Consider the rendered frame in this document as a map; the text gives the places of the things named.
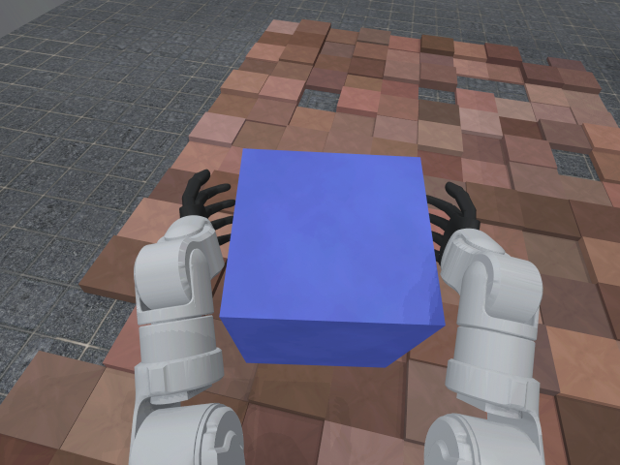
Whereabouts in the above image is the robot right upper arm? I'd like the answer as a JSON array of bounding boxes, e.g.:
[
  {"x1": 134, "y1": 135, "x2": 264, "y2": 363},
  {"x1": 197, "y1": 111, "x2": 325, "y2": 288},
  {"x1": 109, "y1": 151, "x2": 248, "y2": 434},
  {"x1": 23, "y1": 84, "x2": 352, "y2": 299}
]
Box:
[{"x1": 424, "y1": 413, "x2": 543, "y2": 465}]

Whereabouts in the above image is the right robot forearm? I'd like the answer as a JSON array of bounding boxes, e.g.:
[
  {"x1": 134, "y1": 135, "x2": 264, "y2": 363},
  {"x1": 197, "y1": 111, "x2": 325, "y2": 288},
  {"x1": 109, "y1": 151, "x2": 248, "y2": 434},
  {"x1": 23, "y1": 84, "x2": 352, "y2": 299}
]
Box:
[{"x1": 440, "y1": 229, "x2": 545, "y2": 465}]

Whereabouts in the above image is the left robot hand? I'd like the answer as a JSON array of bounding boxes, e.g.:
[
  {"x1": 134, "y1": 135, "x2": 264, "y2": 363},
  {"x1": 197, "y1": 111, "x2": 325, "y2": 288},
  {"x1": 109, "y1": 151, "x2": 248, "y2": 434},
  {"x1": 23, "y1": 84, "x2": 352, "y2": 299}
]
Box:
[{"x1": 179, "y1": 170, "x2": 235, "y2": 245}]

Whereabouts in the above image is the robot left upper arm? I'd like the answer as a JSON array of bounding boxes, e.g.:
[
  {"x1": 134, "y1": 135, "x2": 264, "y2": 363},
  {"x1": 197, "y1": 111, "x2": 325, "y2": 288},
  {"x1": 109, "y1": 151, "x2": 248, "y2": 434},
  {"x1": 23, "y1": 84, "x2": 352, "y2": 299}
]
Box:
[{"x1": 130, "y1": 403, "x2": 245, "y2": 465}]

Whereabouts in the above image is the carton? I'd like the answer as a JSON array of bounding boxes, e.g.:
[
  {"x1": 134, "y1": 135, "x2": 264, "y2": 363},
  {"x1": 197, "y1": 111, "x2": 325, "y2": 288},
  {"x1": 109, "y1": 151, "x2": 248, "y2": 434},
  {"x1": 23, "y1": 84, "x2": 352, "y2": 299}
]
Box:
[{"x1": 219, "y1": 148, "x2": 446, "y2": 368}]

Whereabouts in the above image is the right robot hand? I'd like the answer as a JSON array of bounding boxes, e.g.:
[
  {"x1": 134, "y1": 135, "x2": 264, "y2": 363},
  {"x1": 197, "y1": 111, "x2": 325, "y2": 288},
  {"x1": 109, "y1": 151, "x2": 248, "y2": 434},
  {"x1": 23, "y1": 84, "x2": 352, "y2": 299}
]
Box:
[{"x1": 426, "y1": 182, "x2": 481, "y2": 266}]

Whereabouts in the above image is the left robot forearm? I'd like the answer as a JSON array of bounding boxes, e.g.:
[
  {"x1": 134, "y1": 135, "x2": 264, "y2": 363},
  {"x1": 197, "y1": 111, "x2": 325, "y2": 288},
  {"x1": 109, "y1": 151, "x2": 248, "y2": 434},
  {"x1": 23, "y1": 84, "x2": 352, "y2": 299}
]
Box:
[{"x1": 129, "y1": 215, "x2": 225, "y2": 465}]

